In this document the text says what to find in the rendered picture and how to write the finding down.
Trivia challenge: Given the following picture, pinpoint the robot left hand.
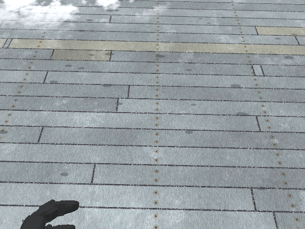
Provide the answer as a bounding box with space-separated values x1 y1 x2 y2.
20 199 79 229

